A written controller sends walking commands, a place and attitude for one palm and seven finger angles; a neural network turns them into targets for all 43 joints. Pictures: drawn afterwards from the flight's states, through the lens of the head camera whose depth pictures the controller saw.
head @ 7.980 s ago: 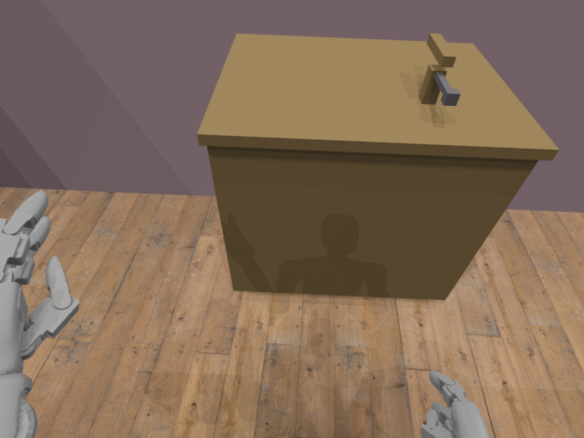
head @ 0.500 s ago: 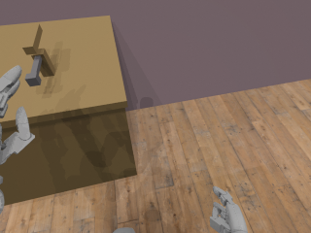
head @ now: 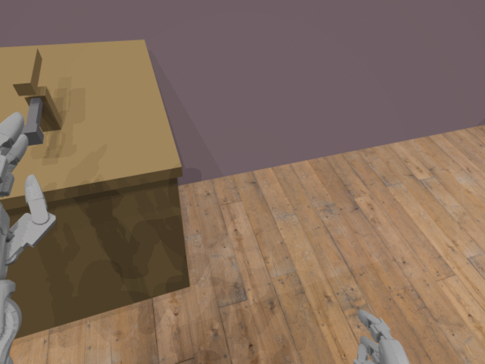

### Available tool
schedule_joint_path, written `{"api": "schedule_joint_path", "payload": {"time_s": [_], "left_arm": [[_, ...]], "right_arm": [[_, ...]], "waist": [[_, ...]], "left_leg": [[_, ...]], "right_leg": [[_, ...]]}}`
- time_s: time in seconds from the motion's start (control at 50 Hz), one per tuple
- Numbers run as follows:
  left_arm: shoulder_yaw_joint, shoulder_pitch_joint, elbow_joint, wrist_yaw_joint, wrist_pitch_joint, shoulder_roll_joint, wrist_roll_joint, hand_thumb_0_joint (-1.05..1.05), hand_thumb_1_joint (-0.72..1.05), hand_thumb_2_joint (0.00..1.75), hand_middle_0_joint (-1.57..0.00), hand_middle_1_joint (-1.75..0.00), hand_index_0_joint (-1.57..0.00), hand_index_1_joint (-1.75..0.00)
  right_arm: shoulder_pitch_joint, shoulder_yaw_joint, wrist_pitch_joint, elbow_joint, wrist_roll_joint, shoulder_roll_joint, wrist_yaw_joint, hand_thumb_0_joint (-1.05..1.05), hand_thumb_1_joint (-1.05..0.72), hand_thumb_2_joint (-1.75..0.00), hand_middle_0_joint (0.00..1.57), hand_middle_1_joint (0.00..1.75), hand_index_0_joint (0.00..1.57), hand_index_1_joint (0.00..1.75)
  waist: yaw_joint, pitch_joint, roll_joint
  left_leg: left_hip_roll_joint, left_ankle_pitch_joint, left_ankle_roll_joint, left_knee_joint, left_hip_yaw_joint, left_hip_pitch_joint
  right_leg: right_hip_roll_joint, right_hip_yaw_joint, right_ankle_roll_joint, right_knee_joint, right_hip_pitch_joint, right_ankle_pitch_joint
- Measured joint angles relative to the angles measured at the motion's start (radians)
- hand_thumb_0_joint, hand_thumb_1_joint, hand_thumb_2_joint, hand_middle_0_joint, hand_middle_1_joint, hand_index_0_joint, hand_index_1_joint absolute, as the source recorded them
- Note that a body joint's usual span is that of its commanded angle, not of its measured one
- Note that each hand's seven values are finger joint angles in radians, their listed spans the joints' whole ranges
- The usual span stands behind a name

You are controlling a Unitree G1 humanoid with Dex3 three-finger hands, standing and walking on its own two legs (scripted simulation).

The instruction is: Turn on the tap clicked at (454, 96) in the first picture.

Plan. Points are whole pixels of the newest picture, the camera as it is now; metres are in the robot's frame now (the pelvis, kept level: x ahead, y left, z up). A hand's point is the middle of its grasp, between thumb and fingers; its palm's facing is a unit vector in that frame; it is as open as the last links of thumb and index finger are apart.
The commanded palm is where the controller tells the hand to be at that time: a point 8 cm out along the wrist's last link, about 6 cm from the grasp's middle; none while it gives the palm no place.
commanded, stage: come to a stop and stand still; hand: left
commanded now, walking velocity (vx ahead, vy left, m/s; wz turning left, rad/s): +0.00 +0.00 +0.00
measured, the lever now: (31, 134) +0.44 +0.43 +0.10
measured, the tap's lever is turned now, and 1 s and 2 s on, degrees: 0 0 0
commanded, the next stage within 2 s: look again from close up in 0.64 s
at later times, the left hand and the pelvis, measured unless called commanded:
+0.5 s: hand (55, 195) +0.27 +0.28 +0.16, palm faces +0.38 -0.85 -0.36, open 7.4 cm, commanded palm +0.21 +0.31 +0.18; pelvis +0.05 +0.03 +0.00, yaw +0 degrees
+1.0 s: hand (54, 208) +0.26 +0.27 +0.15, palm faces +0.39 -0.85 -0.36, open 7.4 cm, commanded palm +0.20 +0.30 +0.18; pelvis +0.05 +0.02 +0.01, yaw +1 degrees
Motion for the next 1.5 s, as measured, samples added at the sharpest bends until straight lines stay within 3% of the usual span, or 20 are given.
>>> {"api": "schedule_joint_path", "payload": {"time_s": [0.06, 0.16, 0.34, 0.58, 1.2, 1.36, 1.5], "left_arm": [[-0.016, 0.042, -0.002, -0.014, -0.016, -0.005, -0.001, 0.02, 0.89, 0.9, -0.21, -0.3, -0.21, -0.3], [-0.039, 0.098, 0.046, -0.032, 0.008, -0.01, 0.001, 0.01, 0.89, 0.9, -0.21, -0.3, -0.21, -0.3], [-0.036, 0.045, -0.014, -0.019, 0.035, -0.027, -0.007, 0.02, 0.89, 0.9, -0.21, -0.3, -0.21, -0.3], [-0.035, 0.09, 0.019, -0.024, 0.054, -0.011, -0.026, 0.02, 0.89, 0.9, -0.21, -0.3, -0.21, -0.3], [-0.06, 0.1, 0.047, -0.01, 0.052, -0.04, -0.024, 0.02, 0.89, 0.9, -0.21, -0.3, -0.21, -0.3], [-0.061, 0.127, 0.039, -0.007, 0.048, -0.04, -0.023, 0.02, 0.89, 0.9, -0.21, -0.3, -0.21, -0.3], [-0.036, 0.097, 0.03, -0.002, 0.036, -0.025, -0.021, 0.02, 0.89, 0.9, -0.21, -0.3, -0.21, -0.3]], "right_arm": [[-0.011, 0.013, 0.001, 0.003, -0.003, 0.018, 0.01, 0.01, -0.9, -0.89, 0.2, 0.3, 0.2, 0.3], [-0.021, 0.036, 0.014, 0.008, -0.005, 0.048, 0.01, 0.01, -0.9, -0.89, 0.2, 0.3, 0.21, 0.3], [-0.072, 0.044, 0.019, 0.011, -0.014, 0.046, 0.011, 0.01, -0.9, -0.89, 0.2, 0.3, 0.21, 0.3], [-0.103, 0.017, 0.078, -0.036, 0.0, 0.019, -0.001, 0.01, -0.9, -0.89, 0.2, 0.3, 0.21, 0.3], [-0.037, 0.009, 0.104, -0.002, 0.007, 0.006, -0.019, 0.01, -0.9, -0.89, 0.2, 0.3, 0.21, 0.3], [-0.027, -0.011, 0.098, 0.006, 0.003, -0.015, -0.017, 0.01, -0.9, -0.89, 0.2, 0.3, 0.21, 0.3], [-0.03, -0.015, 0.093, 0.01, 0.008, -0.013, -0.017, 0.01, -0.9, -0.89, 0.2, 0.3, 0.2, 0.3]], "waist": [[-0.002, -0.015, 0.011], [0.01, -0.027, 0.018], [0.043, 0.008, 0.0], [0.011, -0.042, 0.012], [0.01, -0.051, 0.049], [0.002, -0.08, 0.063], [0.001, -0.069, 0.036]], "left_leg": [[-0.011, -0.003, 0.01, -0.015, 0.01, 0.005], [-0.028, -0.002, 0.023, -0.049, 0.015, 0.014], [-0.045, -0.027, 0.033, -0.048, 0.004, 0.032], [-0.047, -0.053, 0.038, -0.05, 0.016, 0.044], [-0.039, -0.018, 0.028, -0.065, -0.005, 0.036], [-0.04, -0.092, 0.038, 0.044, -0.012, 0.002], [-0.076, -0.159, 0.061, 0.117, 0.008, 0.001]], "right_leg": [[-0.011, 0.011, 0.009, -0.019, 0.004, 0.016], [-0.024, 0.022, 0.022, -0.048, 0.011, 0.013], [-0.04, 0.01, 0.033, -0.055, 0.04, -0.015], [-0.043, 0.023, 0.04, -0.069, 0.053, -0.029], [-0.033, 0.002, 0.028, -0.09, 0.054, 0.001], [-0.033, -0.006, 0.031, -0.005, 0.034, -0.064], [-0.072, 0.009, 0.03, 0.159, -0.011, -0.165]]}}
